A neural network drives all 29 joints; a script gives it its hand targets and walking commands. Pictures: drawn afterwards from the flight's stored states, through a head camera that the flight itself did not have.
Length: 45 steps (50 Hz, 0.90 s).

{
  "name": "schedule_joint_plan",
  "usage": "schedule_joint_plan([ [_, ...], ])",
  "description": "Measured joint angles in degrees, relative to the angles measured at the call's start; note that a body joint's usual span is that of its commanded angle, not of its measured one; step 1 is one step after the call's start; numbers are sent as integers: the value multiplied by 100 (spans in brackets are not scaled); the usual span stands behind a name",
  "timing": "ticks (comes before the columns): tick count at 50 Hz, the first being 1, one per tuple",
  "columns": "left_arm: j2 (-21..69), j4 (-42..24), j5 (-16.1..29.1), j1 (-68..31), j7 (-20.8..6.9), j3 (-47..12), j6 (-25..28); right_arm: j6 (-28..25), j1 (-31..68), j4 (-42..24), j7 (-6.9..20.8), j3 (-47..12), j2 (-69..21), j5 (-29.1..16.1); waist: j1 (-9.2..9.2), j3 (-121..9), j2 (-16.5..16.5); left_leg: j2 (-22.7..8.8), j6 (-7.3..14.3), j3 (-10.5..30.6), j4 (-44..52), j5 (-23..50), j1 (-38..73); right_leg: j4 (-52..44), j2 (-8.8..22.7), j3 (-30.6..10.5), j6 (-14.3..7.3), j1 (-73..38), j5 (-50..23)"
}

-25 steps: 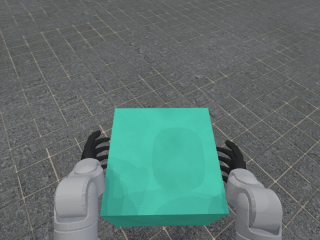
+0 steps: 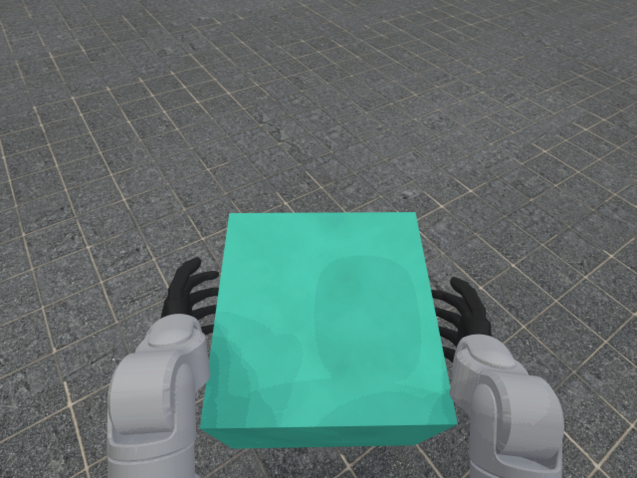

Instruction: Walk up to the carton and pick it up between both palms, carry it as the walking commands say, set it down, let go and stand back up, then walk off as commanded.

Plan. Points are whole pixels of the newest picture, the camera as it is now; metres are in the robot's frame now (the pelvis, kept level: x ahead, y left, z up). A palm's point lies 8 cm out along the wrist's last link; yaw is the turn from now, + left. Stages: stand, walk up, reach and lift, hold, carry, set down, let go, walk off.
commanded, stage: carry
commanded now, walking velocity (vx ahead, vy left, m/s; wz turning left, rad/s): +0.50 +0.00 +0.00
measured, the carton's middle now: (323, 331) +0.31 +0.01 +0.02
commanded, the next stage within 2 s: none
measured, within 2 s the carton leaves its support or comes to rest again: neither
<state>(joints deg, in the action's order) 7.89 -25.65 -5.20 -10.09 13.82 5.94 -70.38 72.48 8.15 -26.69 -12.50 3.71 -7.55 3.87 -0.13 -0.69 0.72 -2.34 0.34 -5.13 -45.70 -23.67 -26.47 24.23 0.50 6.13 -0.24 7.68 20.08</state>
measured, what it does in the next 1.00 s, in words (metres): walks ahead: left foot, then right foot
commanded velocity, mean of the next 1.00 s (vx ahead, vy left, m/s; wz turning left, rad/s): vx -0.08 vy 0.00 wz -0.31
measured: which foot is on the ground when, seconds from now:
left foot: up 0.00-0.02, down 0.04-0.38, up 0.40-0.60, down 0.62-0.98, up 1.00-1.00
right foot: down 0.00-0.06, up 0.08-0.34, down 0.36-0.66, up 0.68-0.96, down 0.98-1.00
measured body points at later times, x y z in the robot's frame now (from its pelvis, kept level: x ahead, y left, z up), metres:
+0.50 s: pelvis +0.26 +0.00 +0.00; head +0.31 -0.01 +0.45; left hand +0.54 +0.16 +0.08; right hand +0.54 -0.15 +0.06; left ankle +0.13 +0.08 -0.68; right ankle +0.29 -0.10 -0.73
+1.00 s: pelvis +0.35 -0.02 -0.02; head +0.41 -0.02 +0.43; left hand +0.66 +0.13 +0.06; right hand +0.63 -0.19 +0.06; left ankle +0.31 +0.09 -0.73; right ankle +0.39 -0.11 -0.74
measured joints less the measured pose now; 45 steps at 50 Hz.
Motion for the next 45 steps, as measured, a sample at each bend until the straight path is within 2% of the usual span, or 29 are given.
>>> schedule_joint_plan([
  [2,-2,2,0,-8,-1,0,0,-1,4,-2,-5,0,-2,0,0,-91,-17,-54,9,-12,1120,781,26,242,35,-2,84,-114,342],
  [3,-3,6,0,-11,-1,12,-1,0,10,9,-7,-5,-5,0,-1,-90,-101,2,71,-72,1095,1202,88,665,141,-8,90,-51,546],
  [4,-3,8,0,-12,-1,18,-20,9,7,17,-8,-8,-5,0,-7,-82,-195,85,158,-120,983,1121,137,1353,250,3,91,165,617],
  [7,-5,5,0,-14,-1,38,-73,59,25,26,-8,-13,-8,0,-8,-81,-204,161,309,-120,1060,659,365,3539,185,-16,91,1122,632],
  [9,-6,1,0,-15,-1,39,-76,61,25,25,-9,-14,-10,0,-2,-87,-202,169,302,-126,1302,581,587,3985,140,-26,91,1610,642],
  [12,-7,-2,1,-16,-1,39,-36,34,37,24,-9,-14,-11,1,3,-91,-209,164,288,-131,1663,532,925,3516,142,-35,91,2134,648],
  [15,-5,-4,1,-15,-1,39,0,4,40,24,-9,-15,-11,1,6,-96,-215,139,216,-135,1819,341,1272,2174,139,-40,91,2250,234],
  [17,-5,-6,1,-15,-1,39,60,-43,56,23,-9,-16,-12,1,6,-97,-215,144,140,-137,1820,134,1467,1162,111,-39,91,2225,-362],
  [18,-5,-6,1,-14,-2,39,80,-56,62,23,-10,-16,-12,1,7,-99,-216,160,100,-139,1780,19,1555,649,94,-40,91,2166,-849],
  [19,-3,-4,1,-12,-6,38,91,-59,65,19,-16,-16,-11,1,7,-94,-181,150,60,-135,1607,-102,1581,426,83,-30,54,2093,-1655],
  [21,-1,-2,1,-23,-8,38,101,-62,85,22,-25,-9,-10,1,13,37,-50,56,5,-144,745,-203,1405,583,21,-12,-112,1925,-1287],
  [23,2,-3,1,-34,-12,36,73,-61,66,21,-27,-6,-8,0,13,159,-44,144,0,-142,-331,-443,1081,629,63,-16,-210,1700,-948],
  [24,3,-3,1,-35,-14,36,62,-60,57,18,-27,-7,-7,0,10,195,-40,212,0,-137,-574,-475,954,568,90,-12,-215,1562,-874],
  [26,4,-4,1,-38,-14,36,67,-59,64,11,-28,-7,-8,1,4,212,-33,283,0,-127,-475,-494,760,376,102,-6,-215,1308,-821],
  [29,6,-4,0,-53,-33,36,126,-58,88,-52,-54,-6,-10,1,-3,211,-28,266,0,-117,592,-286,689,347,85,2,-215,1062,-681],
  [31,7,-18,0,-78,-38,36,168,-59,121,-103,-81,-6,-14,1,-3,208,-22,193,0,-114,1432,652,695,595,38,6,-202,1041,-481],
  [32,6,-19,0,-79,-39,39,174,-63,122,-104,-87,-7,-17,0,1,209,-52,161,40,-129,1484,1201,714,793,27,-5,-180,1040,-330],
  [33,6,-18,1,-80,-44,39,158,-62,107,-103,-86,-7,-16,0,0,211,-112,177,111,-136,1360,1050,731,1070,60,-6,-176,1109,-230],
  [36,7,-17,0,-82,-45,54,75,-6,96,-94,-84,-13,-15,0,-5,217,-142,136,297,-128,1143,537,746,2639,0,-2,-175,1679,674],
  [38,5,-20,0,-85,-45,55,54,6,95,-95,-84,-13,-17,0,-1,214,-138,65,311,-132,1144,449,747,3202,-75,-9,-175,2011,754],
  [41,4,-21,0,-89,-45,55,44,7,94,-95,-84,-13,-16,0,1,210,-141,-14,288,-136,1144,367,745,3226,-82,-14,-175,2259,758],
  [45,4,-43,0,-89,-41,55,30,7,105,-95,-84,-13,-18,1,3,207,-144,-87,182,-166,1120,264,745,2612,-80,-17,-175,2305,539],
])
